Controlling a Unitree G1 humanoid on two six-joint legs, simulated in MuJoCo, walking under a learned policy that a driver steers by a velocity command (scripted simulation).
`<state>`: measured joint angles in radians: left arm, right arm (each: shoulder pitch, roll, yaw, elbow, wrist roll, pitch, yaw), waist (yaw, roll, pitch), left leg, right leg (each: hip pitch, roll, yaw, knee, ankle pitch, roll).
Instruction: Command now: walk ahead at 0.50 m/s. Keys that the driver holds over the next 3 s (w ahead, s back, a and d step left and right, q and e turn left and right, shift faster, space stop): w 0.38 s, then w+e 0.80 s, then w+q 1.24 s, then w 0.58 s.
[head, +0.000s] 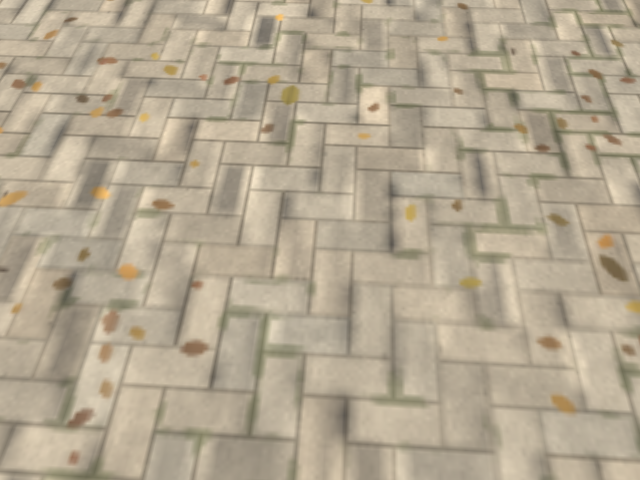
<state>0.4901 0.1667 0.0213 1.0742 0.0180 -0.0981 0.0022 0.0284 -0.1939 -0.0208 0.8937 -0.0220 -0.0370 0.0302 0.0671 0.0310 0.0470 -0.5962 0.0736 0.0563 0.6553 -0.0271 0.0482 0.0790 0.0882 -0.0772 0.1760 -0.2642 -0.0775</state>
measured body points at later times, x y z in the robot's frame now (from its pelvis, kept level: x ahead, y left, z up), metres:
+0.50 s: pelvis +0.26 +0.04 +0.00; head +0.28 +0.05 +0.45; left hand +0.40 +0.27 -0.13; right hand +0.18 -0.19 -0.14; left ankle +0.19 +0.10 -0.74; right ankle +0.42 -0.11 -0.68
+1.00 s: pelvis +0.52 -0.03 +0.00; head +0.55 -0.05 +0.45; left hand +0.58 +0.23 -0.13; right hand +0.62 -0.31 -0.11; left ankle +0.70 +0.11 -0.67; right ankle +0.48 -0.06 -0.74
